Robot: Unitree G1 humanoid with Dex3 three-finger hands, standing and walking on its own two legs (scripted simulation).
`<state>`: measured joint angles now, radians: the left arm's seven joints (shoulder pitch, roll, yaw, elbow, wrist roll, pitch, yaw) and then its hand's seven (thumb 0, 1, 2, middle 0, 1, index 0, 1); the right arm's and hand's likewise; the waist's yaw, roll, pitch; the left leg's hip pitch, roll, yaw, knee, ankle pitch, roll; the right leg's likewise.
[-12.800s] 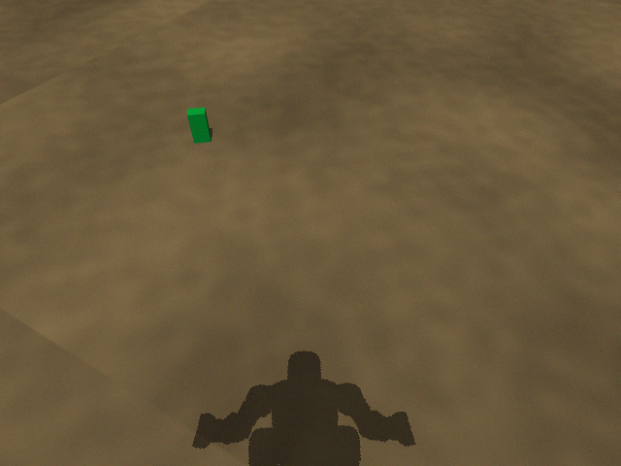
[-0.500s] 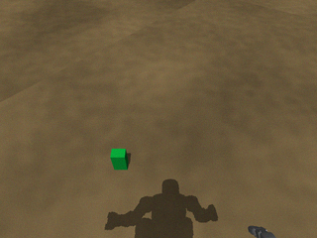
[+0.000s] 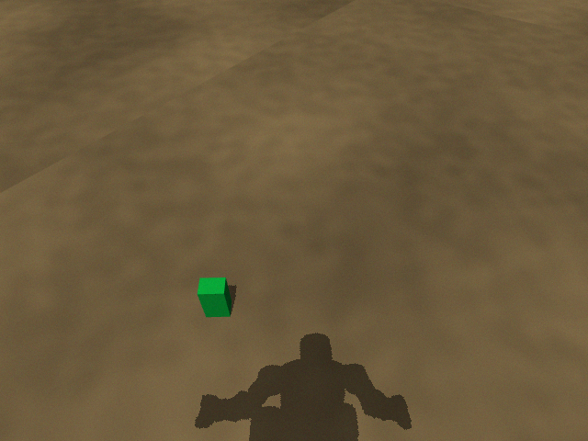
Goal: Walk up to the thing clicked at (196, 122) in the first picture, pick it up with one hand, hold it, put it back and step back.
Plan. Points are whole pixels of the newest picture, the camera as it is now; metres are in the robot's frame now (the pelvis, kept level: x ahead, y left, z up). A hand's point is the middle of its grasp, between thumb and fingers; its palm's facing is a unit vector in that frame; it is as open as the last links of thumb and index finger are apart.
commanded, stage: stand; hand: left
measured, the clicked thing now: (215, 298) +0.69 +0.26 -0.70
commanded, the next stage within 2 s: walk up in 0.40 s
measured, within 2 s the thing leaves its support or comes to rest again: neither
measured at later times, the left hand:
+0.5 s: hand out of the picture +0.08 +0.26 -0.15, palm faces +0.01 -0.94 -0.33, open 7.4 cm
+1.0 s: hand (93, 412) +0.20 +0.32 -0.16, palm faces -0.07 -0.94 -0.35, open 7.4 cm
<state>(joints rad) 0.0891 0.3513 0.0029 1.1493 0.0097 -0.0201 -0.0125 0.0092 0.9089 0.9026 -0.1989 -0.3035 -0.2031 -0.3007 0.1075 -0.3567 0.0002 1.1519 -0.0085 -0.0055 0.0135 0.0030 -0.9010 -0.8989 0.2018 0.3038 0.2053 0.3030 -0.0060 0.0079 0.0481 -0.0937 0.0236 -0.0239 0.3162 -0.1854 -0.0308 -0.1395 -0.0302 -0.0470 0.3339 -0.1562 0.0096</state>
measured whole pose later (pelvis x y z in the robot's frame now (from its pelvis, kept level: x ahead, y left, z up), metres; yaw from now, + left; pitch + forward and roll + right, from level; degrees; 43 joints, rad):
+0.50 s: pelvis +0.01 +0.00 +0.00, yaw +1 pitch -1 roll +0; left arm 0.16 0.35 0.05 1.08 0.03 -0.03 -0.05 0.01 0.91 0.90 -0.20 -0.30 -0.20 -0.30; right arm 0.18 -0.37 -0.02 1.09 -0.03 -0.01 0.04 0.00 -0.90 -0.90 0.20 0.30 0.21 0.30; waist 0.00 0.02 0.02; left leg -0.17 0.03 -0.03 0.52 -0.43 0.02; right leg -0.17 -0.02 -0.06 0.42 -0.32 -0.03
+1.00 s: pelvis +0.14 +0.04 -0.01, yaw +0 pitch -3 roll +1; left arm 0.26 0.43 0.07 0.95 0.02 -0.01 -0.08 0.01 0.91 0.90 -0.20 -0.30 -0.20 -0.30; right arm 0.35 -0.38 -0.06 0.92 -0.02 -0.07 0.04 0.00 -0.90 -0.90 0.21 0.30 0.21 0.30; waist -0.03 -0.05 0.09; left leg -0.04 0.02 0.08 0.42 -0.32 0.00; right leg -0.48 -0.08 0.04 0.76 -0.24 -0.01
